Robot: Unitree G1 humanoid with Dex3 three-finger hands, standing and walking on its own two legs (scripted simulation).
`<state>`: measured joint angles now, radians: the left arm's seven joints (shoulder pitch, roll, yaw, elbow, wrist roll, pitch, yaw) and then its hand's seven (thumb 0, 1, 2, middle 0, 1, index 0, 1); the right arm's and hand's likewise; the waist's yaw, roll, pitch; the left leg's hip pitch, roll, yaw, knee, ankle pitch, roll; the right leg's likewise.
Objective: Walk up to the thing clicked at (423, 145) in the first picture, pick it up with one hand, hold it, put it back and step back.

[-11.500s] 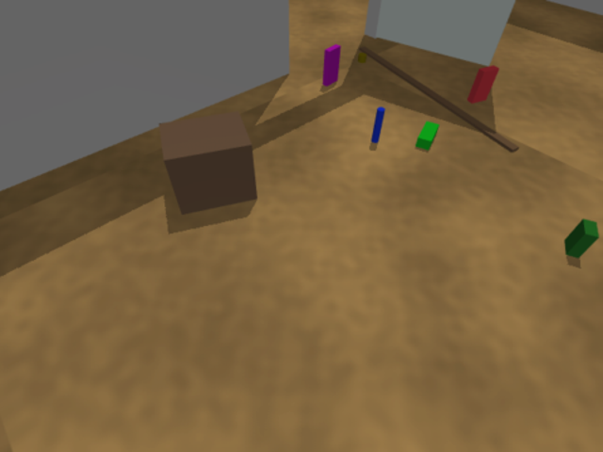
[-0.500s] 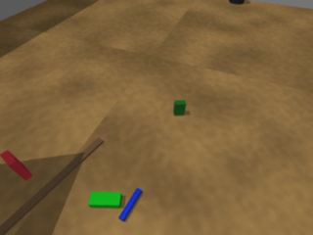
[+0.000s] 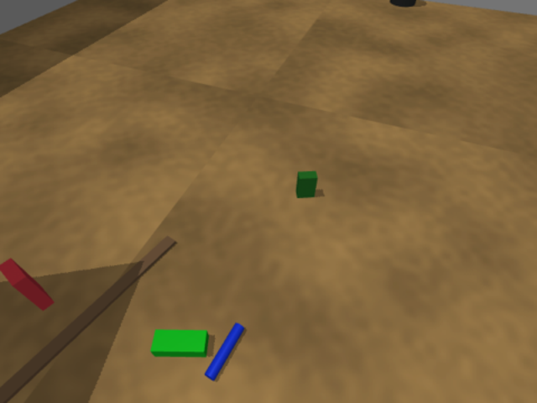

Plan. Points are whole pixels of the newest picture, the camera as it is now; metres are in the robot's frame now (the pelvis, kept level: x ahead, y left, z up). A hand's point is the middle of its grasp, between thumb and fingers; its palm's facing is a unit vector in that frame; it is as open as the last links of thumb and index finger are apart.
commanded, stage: stand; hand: left
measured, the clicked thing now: (180, 343) +0.46 +0.33 -0.75
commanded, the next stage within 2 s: walk up in 0.68 s
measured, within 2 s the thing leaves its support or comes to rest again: neither
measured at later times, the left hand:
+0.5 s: hand out of the picture +0.07 +0.25 -0.16, palm faces -0.04 -0.94 -0.35, open 7.4 cm
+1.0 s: hand out of the picture +0.05 +0.37 -0.17, palm faces +0.03 -0.89 -0.45, open 7.4 cm
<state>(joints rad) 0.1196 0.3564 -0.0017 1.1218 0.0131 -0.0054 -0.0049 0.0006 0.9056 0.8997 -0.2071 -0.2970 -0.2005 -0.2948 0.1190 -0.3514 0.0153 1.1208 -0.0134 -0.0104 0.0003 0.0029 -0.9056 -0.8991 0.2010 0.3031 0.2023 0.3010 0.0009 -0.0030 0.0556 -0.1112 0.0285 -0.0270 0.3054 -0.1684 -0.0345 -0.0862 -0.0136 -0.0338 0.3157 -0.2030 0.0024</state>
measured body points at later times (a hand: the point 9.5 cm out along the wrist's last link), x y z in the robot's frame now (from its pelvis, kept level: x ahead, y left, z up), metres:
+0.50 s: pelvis +0.00 +0.00 +0.00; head +0.01 +0.00 +0.45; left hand +0.07 +0.30 -0.13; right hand +0.07 -0.30 -0.13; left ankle +0.00 +0.14 -0.75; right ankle -0.02 -0.12 -0.75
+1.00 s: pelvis +0.00 +0.08 -0.02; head +0.04 +0.08 +0.43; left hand +0.05 +0.42 -0.14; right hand +0.09 -0.25 -0.14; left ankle +0.03 +0.22 -0.75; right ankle -0.02 -0.11 -0.75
